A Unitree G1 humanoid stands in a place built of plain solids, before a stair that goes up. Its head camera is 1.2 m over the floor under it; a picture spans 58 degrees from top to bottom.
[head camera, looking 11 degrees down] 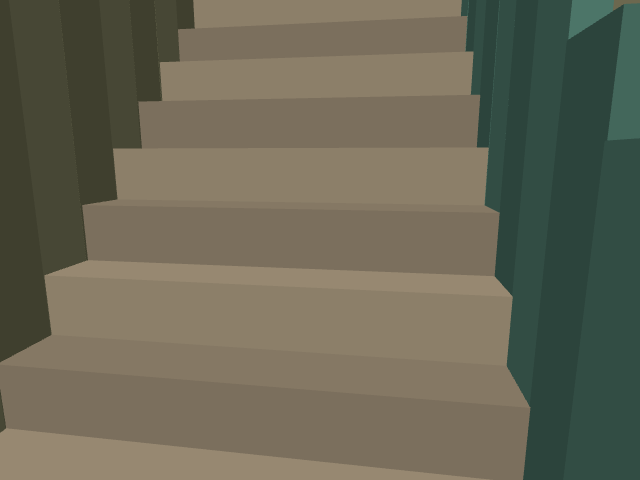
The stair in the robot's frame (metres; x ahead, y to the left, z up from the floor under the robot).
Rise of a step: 0.20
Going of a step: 0.21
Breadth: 1.44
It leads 9 degrees to the right of straight ahead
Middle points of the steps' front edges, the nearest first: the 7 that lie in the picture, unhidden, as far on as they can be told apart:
1.04 0.21 0.62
1.25 0.18 0.82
1.46 0.15 1.03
1.67 0.12 1.23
1.88 0.09 1.44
2.09 0.05 1.64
2.30 0.02 1.85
